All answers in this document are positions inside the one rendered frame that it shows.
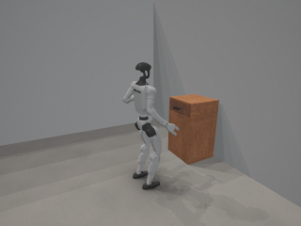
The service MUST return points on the cabinet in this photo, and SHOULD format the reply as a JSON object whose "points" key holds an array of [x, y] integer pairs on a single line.
{"points": [[196, 136]]}

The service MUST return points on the right robot shin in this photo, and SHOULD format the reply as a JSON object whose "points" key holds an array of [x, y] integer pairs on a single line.
{"points": [[152, 168]]}

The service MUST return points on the robot right upper arm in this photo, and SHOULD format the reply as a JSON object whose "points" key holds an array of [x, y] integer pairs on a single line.
{"points": [[150, 91]]}

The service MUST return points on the right robot thigh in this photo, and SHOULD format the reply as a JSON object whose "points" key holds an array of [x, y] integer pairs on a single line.
{"points": [[155, 140]]}

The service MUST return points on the robot right hand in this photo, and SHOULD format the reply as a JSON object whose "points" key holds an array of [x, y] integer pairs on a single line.
{"points": [[171, 127]]}

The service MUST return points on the robot left upper arm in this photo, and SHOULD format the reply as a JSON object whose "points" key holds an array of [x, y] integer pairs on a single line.
{"points": [[126, 99]]}

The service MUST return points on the drawer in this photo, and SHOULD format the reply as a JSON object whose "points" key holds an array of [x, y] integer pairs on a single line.
{"points": [[185, 108]]}

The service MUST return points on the robot right forearm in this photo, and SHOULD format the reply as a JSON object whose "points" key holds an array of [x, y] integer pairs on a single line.
{"points": [[155, 116]]}

